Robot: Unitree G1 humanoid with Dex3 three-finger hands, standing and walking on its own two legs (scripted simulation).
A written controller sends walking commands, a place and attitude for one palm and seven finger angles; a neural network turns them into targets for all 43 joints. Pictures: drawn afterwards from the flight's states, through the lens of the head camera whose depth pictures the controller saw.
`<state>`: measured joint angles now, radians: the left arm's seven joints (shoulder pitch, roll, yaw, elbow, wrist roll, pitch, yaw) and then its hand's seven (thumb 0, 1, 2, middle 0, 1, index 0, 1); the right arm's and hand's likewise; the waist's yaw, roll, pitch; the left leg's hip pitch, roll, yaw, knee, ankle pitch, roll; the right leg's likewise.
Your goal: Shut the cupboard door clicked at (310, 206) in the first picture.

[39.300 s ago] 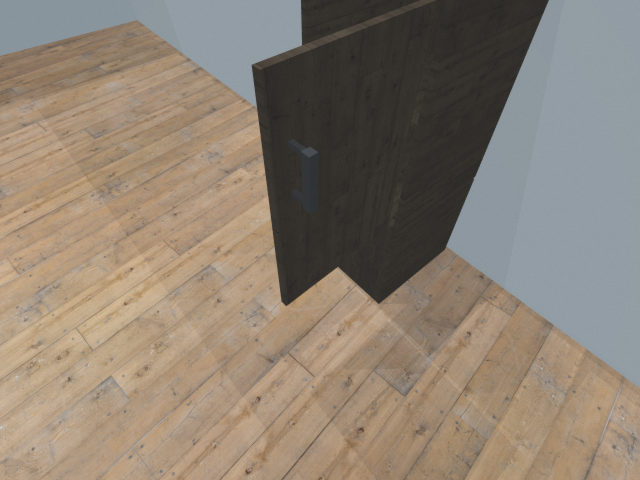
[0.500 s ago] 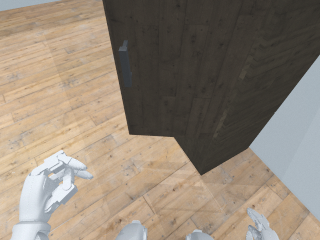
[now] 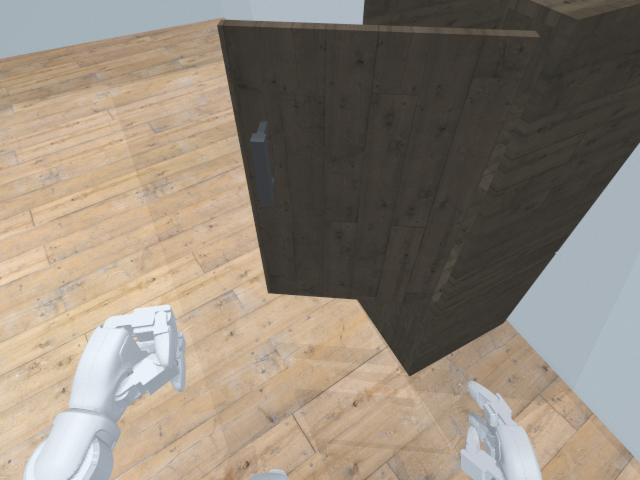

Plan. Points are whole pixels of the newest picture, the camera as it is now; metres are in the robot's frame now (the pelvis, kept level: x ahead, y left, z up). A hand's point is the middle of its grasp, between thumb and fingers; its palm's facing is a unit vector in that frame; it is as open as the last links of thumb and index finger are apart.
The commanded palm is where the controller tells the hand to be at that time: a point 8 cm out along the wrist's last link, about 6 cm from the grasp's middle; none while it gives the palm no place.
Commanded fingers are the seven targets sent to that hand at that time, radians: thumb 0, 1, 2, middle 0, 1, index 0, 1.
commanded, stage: raise the hand and make a fist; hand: left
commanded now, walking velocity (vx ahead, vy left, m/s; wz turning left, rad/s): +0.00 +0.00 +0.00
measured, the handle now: (265, 164) +0.53 +0.13 +0.10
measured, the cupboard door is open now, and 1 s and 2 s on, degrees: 58 58 58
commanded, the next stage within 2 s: bring the fist close to the handle in 0.46 s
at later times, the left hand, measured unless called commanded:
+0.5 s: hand (184, 346) +0.23 +0.16 +0.11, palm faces +0.03 -1.00 -0.06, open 3.1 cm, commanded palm +0.20 +0.22 +0.10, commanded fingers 0.00 0.90 0.90 -1.30 -1.50 -1.30 -1.50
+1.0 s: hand (234, 285) +0.31 +0.13 +0.10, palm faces -0.05 -1.00 +0.00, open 3.1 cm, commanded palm +0.29 +0.19 +0.10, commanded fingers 0.00 0.90 0.90 -1.30 -1.50 -1.30 -1.50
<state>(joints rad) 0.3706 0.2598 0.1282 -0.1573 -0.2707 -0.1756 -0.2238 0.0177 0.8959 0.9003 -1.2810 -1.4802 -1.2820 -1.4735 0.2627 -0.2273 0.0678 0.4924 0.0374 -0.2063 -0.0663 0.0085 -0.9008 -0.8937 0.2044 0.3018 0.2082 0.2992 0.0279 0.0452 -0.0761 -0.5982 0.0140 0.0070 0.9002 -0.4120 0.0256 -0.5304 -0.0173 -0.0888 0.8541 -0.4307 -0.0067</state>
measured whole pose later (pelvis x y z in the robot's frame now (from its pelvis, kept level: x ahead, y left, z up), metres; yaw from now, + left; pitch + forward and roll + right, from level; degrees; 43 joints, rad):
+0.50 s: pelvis +0.00 -0.02 +0.01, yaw +0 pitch +5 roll -1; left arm 0.32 0.24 0.17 -0.10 -0.30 -0.25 -0.23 0.02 0.90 0.90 -1.30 -1.50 -1.30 -1.50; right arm 0.27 -0.26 0.03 0.55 0.05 -0.23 -0.06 0.01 -0.90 -0.89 0.20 0.30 0.20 0.30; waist 0.02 0.05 -0.07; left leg -0.55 0.03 0.00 0.84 -0.38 -0.01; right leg -0.49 0.00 -0.09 0.83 -0.42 -0.04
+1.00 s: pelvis +0.00 -0.01 +0.01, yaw -1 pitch +6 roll +0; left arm -0.03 0.20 0.11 0.17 -0.25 -0.16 -0.15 0.02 0.90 0.90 -1.30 -1.50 -1.30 -1.50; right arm 0.26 -0.25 0.04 0.59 0.05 -0.21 -0.06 0.01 -0.90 -0.89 0.20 0.30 0.21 0.30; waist -0.01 0.04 -0.05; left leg -0.55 0.01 0.03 0.80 -0.36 0.01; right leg -0.51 -0.01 -0.06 0.80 -0.40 -0.02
